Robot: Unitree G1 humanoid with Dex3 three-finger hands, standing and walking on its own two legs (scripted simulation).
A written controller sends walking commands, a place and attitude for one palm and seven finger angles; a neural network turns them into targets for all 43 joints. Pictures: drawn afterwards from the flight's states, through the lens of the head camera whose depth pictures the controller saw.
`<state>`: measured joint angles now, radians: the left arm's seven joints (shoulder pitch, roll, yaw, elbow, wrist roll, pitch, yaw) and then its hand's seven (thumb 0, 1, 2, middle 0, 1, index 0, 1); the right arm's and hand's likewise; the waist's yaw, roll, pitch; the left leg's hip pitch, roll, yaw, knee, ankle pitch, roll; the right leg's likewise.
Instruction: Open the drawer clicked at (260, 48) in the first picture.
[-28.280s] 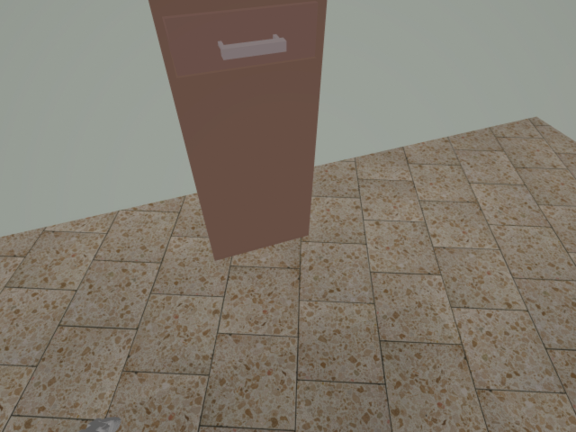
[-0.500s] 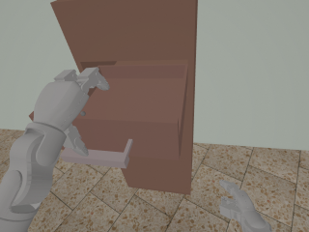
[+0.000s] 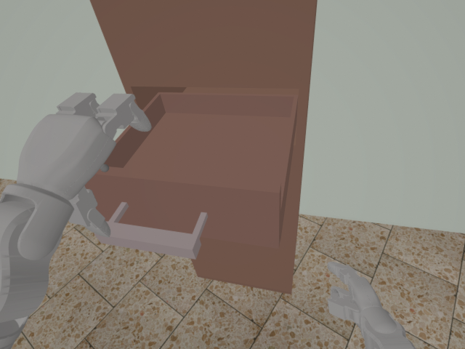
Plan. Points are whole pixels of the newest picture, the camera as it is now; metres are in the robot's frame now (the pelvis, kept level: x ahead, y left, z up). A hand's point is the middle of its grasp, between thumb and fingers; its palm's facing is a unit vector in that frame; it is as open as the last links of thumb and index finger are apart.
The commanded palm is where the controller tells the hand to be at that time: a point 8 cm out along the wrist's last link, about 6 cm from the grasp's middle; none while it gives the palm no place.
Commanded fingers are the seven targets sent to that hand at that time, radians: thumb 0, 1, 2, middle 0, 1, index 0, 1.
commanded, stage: draw the hand back to the body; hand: left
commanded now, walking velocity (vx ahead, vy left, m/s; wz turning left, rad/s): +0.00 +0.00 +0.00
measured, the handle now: (154, 226) +0.26 +0.18 +0.13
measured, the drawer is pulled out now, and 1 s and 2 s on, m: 0.30 0.30 0.30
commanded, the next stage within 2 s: step back with the hand held close in 1.42 s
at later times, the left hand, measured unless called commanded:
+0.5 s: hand (46, 159) +0.22 +0.23 +0.30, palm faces +0.43 -0.44 -0.79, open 13.8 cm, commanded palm +0.15 +0.26 +0.32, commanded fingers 0.00 -0.32 0.38 -0.29 -1.09 -0.29 -1.09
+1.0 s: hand (45, 147) +0.23 +0.24 +0.31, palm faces +0.44 -0.83 -0.34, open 10.7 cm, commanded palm +0.16 +0.29 +0.32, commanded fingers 0.00 0.55 0.75 -0.22 -0.52 -0.22 -0.52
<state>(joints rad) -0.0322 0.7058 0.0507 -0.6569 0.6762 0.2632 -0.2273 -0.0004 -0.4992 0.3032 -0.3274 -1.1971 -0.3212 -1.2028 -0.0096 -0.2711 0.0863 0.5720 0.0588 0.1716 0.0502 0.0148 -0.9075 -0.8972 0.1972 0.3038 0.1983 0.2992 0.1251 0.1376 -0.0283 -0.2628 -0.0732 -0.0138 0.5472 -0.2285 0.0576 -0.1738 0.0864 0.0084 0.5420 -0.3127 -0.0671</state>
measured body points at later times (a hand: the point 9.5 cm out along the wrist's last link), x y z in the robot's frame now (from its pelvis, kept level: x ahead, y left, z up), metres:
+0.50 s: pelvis -0.01 +0.03 +0.00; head -0.03 -0.02 +0.45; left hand +0.19 +0.26 +0.34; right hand +0.24 -0.15 -0.07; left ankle +0.04 +0.08 -0.73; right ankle -0.01 -0.08 -0.73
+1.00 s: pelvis +0.02 +0.02 +0.01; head +0.02 +0.01 +0.46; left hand +0.20 +0.28 +0.32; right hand +0.19 -0.20 -0.09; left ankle +0.04 +0.08 -0.73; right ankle -0.01 -0.08 -0.73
